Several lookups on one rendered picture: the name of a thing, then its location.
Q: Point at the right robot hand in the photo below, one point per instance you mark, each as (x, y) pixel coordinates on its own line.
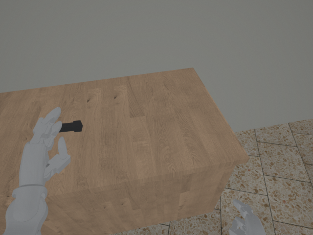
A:
(252, 224)

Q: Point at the counter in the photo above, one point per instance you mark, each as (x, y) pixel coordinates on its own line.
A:
(154, 148)

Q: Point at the tap lever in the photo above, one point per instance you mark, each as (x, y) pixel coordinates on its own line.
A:
(75, 126)

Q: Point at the left robot hand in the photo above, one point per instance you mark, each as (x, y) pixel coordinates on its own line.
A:
(35, 156)

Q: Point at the left robot forearm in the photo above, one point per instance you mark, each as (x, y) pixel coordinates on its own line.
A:
(27, 213)

